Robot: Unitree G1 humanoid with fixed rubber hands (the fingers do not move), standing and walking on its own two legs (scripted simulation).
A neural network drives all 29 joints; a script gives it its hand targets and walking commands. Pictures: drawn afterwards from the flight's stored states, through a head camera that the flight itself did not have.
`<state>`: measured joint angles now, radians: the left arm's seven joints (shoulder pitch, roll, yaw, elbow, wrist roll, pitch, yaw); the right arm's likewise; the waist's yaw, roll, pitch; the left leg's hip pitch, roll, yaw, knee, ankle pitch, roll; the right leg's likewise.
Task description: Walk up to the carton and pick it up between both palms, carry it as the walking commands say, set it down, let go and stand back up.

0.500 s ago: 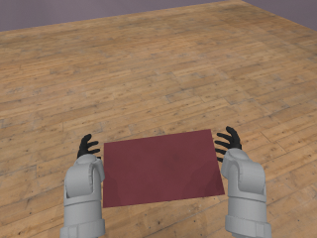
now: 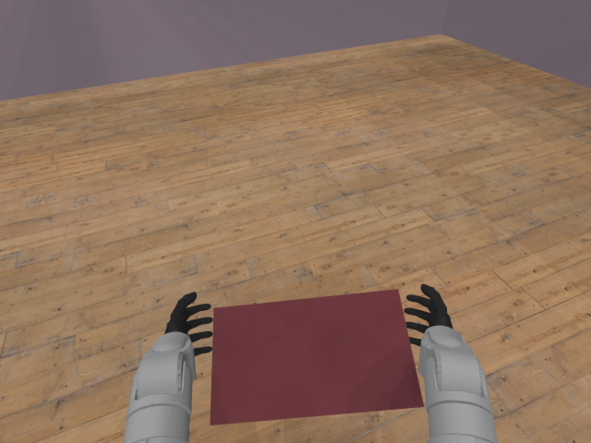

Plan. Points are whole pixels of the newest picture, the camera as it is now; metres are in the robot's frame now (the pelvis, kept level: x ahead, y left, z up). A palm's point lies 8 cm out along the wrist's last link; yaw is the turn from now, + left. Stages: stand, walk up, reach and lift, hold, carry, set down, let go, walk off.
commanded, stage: hold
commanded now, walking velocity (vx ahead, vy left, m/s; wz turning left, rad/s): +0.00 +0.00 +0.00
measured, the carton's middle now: (312, 359) +0.29 -0.01 -0.08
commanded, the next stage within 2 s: set down in 0.62 s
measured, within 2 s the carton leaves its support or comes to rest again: neither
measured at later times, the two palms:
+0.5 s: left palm (179, 308) +0.30 +0.18 +0.05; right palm (436, 310) +0.28 -0.19 +0.05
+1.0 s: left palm (195, 330) +0.30 +0.16 +0.00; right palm (440, 329) +0.28 -0.20 +0.00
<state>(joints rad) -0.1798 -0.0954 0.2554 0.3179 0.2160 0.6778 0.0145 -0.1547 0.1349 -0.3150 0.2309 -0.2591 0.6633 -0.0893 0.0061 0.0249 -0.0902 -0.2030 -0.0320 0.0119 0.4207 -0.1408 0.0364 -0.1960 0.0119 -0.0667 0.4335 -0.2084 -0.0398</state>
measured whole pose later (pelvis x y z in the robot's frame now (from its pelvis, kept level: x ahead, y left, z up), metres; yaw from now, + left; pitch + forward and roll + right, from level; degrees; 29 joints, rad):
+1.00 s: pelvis +0.01 -0.01 +0.00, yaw -5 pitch -1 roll +0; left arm -0.21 -0.09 0.34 0.37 0.24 0.57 -0.04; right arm -0.24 0.12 -0.31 0.38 -0.23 0.55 -0.10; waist 0.03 0.01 -0.02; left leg -0.16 -0.01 -0.02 0.38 -0.21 0.01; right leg -0.18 0.07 0.03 0.38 -0.19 -0.05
